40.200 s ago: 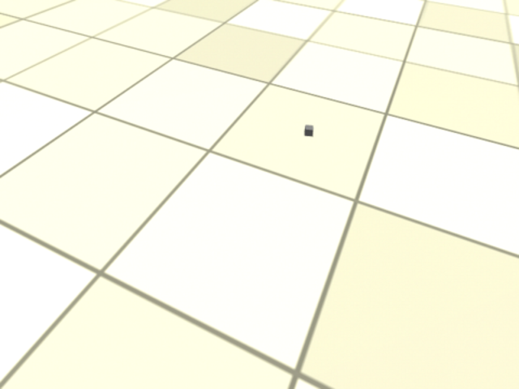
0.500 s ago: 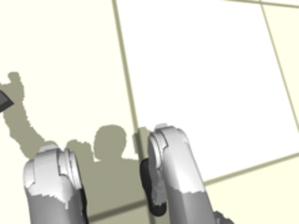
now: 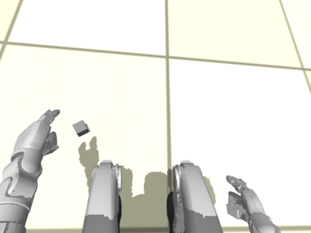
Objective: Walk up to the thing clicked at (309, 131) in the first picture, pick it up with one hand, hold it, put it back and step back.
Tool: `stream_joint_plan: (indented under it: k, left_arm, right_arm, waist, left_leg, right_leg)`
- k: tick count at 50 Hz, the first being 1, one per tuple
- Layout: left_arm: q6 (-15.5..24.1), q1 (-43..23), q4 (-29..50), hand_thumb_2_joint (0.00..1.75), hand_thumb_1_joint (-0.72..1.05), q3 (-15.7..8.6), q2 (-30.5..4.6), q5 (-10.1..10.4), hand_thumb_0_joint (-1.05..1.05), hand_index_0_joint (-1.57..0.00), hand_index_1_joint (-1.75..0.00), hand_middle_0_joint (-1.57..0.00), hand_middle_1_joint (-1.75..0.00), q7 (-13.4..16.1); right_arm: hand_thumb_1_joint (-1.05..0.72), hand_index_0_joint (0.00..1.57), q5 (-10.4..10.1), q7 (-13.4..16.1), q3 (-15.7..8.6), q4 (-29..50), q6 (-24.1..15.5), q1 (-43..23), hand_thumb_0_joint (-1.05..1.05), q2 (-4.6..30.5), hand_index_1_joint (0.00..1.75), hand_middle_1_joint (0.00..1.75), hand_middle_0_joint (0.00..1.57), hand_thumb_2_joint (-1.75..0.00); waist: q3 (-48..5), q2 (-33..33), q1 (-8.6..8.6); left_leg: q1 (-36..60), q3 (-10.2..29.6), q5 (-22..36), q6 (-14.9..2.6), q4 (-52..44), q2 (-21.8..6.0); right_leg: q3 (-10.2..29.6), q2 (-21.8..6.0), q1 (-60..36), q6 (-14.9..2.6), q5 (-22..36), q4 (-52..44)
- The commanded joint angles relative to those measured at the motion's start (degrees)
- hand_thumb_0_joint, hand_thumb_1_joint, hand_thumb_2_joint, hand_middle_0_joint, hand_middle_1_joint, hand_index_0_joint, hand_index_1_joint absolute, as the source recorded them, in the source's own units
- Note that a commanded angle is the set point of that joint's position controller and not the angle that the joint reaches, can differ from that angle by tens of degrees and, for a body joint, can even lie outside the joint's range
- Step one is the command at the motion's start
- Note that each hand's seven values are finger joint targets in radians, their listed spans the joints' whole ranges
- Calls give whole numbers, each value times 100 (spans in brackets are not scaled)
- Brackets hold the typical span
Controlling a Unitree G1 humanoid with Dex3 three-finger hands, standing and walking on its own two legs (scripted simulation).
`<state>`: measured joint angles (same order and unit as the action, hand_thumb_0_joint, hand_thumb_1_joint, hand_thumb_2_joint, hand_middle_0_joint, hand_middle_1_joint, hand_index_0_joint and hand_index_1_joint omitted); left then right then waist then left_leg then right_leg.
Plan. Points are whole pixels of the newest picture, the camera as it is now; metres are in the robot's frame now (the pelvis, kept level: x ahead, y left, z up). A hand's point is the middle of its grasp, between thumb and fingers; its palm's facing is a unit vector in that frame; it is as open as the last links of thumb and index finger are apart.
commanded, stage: home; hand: left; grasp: from above
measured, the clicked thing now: (80, 128) +0.50 +0.31 -0.46
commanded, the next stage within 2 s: none
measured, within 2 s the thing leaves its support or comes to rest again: neither
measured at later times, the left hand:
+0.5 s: hand (33, 169) +0.26 +0.20 +0.11, palm faces +0.11 -0.96 -0.26, open 7.4 cm
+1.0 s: hand (8, 198) +0.22 +0.19 +0.18, palm faces +0.15 -0.97 -0.20, open 7.4 cm
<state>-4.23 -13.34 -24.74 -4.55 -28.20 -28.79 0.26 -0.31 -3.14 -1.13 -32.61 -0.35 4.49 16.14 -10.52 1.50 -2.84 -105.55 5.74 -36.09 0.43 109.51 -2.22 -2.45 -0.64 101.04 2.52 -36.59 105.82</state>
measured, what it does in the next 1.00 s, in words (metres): rises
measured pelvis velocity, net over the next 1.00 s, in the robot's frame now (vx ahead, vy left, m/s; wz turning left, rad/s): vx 0.08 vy -0.01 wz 0.10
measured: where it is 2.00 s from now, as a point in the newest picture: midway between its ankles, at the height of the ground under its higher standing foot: (144, 228)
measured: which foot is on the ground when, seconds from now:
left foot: down 0.00-1.00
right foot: down 0.00-1.00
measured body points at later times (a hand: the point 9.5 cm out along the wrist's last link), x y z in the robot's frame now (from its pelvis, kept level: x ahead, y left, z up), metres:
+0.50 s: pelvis +0.06 +0.00 +0.18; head +0.13 +0.02 +0.63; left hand +0.25 +0.25 +0.13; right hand +0.23 -0.23 +0.10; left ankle +0.08 +0.12 -0.45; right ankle +0.09 -0.14 -0.45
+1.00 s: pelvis +0.08 -0.01 +0.23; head +0.09 +0.00 +0.68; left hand +0.21 +0.24 +0.20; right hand +0.27 -0.23 +0.17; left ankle +0.08 +0.12 -0.45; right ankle +0.09 -0.14 -0.45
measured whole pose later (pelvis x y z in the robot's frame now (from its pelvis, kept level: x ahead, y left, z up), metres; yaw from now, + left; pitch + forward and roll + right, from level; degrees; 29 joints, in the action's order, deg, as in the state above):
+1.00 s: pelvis +0.08 -0.01 +0.23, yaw +6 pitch +10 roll -3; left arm -26.2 28.5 7.1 -2.2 -12.1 2.7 0.9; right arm 0.0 10.5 2.2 -29.8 -14.3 15.1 12.9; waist -9.2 2.7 -1.9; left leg -40.7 3.6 -27.0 1.4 57.9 -2.4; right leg -3.6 -1.3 36.7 1.3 -27.3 54.4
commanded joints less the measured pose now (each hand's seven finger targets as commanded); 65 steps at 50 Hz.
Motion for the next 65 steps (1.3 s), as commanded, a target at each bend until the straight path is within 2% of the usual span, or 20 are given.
stream_joint_plan:
  k: [1,2,3,4,5,7,10,13,14,18,23,26,29,34,40,45,50,55,63,65]
  left_arm:
    - [-200,-455,1840,90,90,-484,-917,711,0,-20,-30,-20,-30,226]
    - [-290,-372,2094,90,90,-477,-844,841,0,-20,-30,-20,-30,249]
    - [-416,-106,1914,90,90,-406,-655,1001,0,-20,-30,-20,-30,251]
    - [-491,85,2145,90,90,-277,-492,1157,0,-20,-30,-20,-30,247]
    - [-586,170,2315,90,90,-399,-562,1309,0,-20,-30,-20,-30,276]
    - [-767,702,2345,90,90,-360,-359,1668,0,-20,-30,-20,-30,308]
    - [-995,997,2782,90,90,-425,-286,2106,0,-20,-30,-20,-30,377]
    - [-1211,1582,2896,90,90,-250,115,2375,0,-20,-30,-20,-30,425]
    - [-1290,1767,2864,90,90,-340,123,2473,0,-20,-30,-20,-30,454]
    - [-1536,2278,3132,90,90,-267,462,2801,0,-20,-30,-20,-30,495]
    - [-1785,2970,3558,90,90,-317,728,3155,0,-20,-30,-20,-30,467]
    - [-1897,3441,3887,90,90,-280,851,3255,0,-20,-30,-20,-30,423]
    - [-1982,3841,4154,90,90,-201,968,3275,0,-20,-30,-20,-30,383]
    - [-2032,4204,4325,90,90,-131,1037,3237,0,-20,-30,-20,-30,270]
    - [-1994,4119,4282,90,90,-79,1051,3194,0,-20,-30,-20,-30,128]
    - [-1924,3994,4340,90,90,-92,991,3156,0,-20,-30,-20,-30,79]
    - [-1904,3939,4348,90,90,-126,943,3141,0,-20,-30,-20,-30,92]
    - [-1908,4062,4362,90,90,-114,962,3129,0,-20,-30,-20,-30,112]
    - [-1907,4017,4308,90,90,-50,1001,3153,0,-20,-30,-20,-30,109]
    - [-1915,4027,4285,90,90,-123,954,3148,0,-20,-30,-20,-30,117]
  right_arm:
    - [-90,20,-115,299,-366,605,-333,339,0,855,30,30,20,-90]
    - [-90,20,-126,350,-360,656,-368,305,0,842,30,30,20,-90]
    - [-90,20,-140,401,-338,619,-401,268,0,797,30,30,20,-90]
    - [-90,20,-150,442,-319,663,-444,243,0,782,30,30,20,-90]
    - [-90,20,-151,493,-303,695,-485,201,0,771,30,30,20,-90]
    - [-90,20,-166,574,-250,749,-556,205,0,667,30,30,20,-90]
    - [-90,20,-189,700,-181,838,-677,233,0,566,30,30,20,-90]
    - [-90,20,-191,835,-99,804,-792,395,0,449,30,30,20,-90]
    - [-90,20,-196,883,-76,791,-821,463,0,451,30,30,20,-90]
    - [-90,20,-198,1091,31,834,-968,657,0,360,30,30,20,-90]
    - [-90,20,-160,1302,104,940,-1165,855,0,299,30,30,20,-90]
    - [-90,20,-136,1389,101,1020,-1261,930,0,270,30,30,20,-90]
    - [-90,20,-108,1445,97,1100,-1347,955,0,213,30,30,20,-90]
    - [-90,20,-67,1473,54,1177,-1454,952,0,244,30,30,20,-90]
    - [-90,20,-22,1469,7,1151,-1602,877,0,314,30,30,20,-90]
    - [-90,20,10,1457,-3,1112,-1694,831,0,335,30,30,20,-90]
    - [-90,20,21,1453,7,1078,-1738,758,0,335,30,30,20,-90]
    - [-90,20,22,1455,1,1063,-1746,771,0,338,30,30,20,-90]
    - [-90,20,14,1465,13,1042,-1751,767,0,319,30,30,20,-90]
    - [-90,20,6,1475,9,1056,-1755,733,0,332,30,30,20,-90]
  waist:
    - [-2904,867,-76]
    - [-3007,910,-87]
    - [-2769,783,-146]
    - [-2710,829,-172]
    - [-2737,821,-135]
    - [-2436,614,-176]
    - [-2346,580,-140]
    - [-2027,521,-208]
    - [-2002,473,-165]
    - [-1734,438,-157]
    - [-1330,394,-87]
    - [-1079,477,-6]
    - [-862,345,-34]
    - [-460,113,3]
    - [-121,-7,-27]
    - [-275,63,5]
    - [-230,85,28]
    - [-376,126,39]
    - [-289,89,37]
    - [-189,121,59]
  left_leg:
    - [3311,35,-72,-154,-2390,56]
    - [3525,22,-36,-145,-2511,64]
    - [3587,39,-10,-139,-2626,65]
    - [3740,55,26,-129,-2769,71]
    - [3907,44,55,-131,-2863,72]
    - [3988,18,21,-156,-3105,99]
    - [4463,-44,58,-157,-3497,103]
    - [4899,-16,507,-123,-3903,89]
    - [5088,30,655,-109,-4029,80]
    - [5696,-2,1364,-77,-4539,66]
    - [6324,-134,1668,-75,-5185,100]
    - [6693,-221,1975,-50,-5527,117]
    - [6827,-284,2183,-67,-5699,159]
    - [6986,-322,2088,-107,-5975,188]
    - [7067,-367,1838,-118,-6121,202]
    - [7203,-402,2019,-119,-6050,235]
    - [7184,-383,1825,-116,-6099,242]
    - [7258,-362,2043,-96,-6093,220]
    - [7155,-341,1748,-107,-6149,222]
    - [7131,-364,1621,-104,-6185,211]
  right_leg:
    - [-127,138,-1931,-363,463,-1849]
    - [-95,133,-2118,-365,489,-1987]
    - [-85,126,-2151,-355,480,-2117]
    - [-82,118,-2301,-354,505,-2236]
    - [-54,112,-2458,-352,528,-2372]
    - [-13,119,-2819,-337,451,-2746]
    - [64,123,-3405,-334,456,-3276]
    - [57,129,-3917,-327,834,-3676]
    - [60,122,-4065,-320,954,-3782]
    - [12,144,-4771,-319,1514,-4292]
    - [-41,166,-5654,-280,1819,-5025]
    - [-94,193,-6022,-277,2042,-5376]
    - [-140,219,-6350,-265,2215,-5677]
    - [-189,228,-6513,-249,2086,-5981]
    - [-210,205,-6462,-220,1821,-6103]
    - [-165,163,-6563,-199,2026,-6098]
    - [-157,155,-6576,-196,1862,-6143]
    - [-169,172,-6649,-220,2033,-6057]
    - [-162,171,-6597,-211,1791,-6130]
    - [-161,176,-6525,-214,1655,-6148]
